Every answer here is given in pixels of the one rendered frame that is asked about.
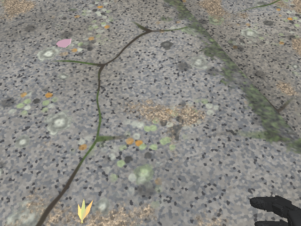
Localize right robot hand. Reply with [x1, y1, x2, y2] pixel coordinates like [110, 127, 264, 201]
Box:
[249, 195, 301, 226]

